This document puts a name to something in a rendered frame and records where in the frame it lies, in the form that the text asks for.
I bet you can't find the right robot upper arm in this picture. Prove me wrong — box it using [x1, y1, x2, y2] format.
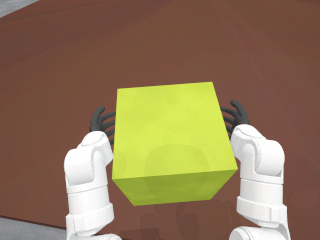
[229, 226, 286, 240]

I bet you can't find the robot left forearm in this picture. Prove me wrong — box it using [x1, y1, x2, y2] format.
[64, 131, 114, 240]

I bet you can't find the left robot hand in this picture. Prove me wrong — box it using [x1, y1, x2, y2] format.
[89, 105, 116, 145]

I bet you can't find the carton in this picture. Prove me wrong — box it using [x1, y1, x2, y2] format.
[112, 82, 238, 206]

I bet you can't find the robot right forearm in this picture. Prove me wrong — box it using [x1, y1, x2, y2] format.
[230, 124, 291, 240]

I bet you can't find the right robot hand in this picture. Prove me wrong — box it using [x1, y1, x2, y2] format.
[220, 99, 250, 141]

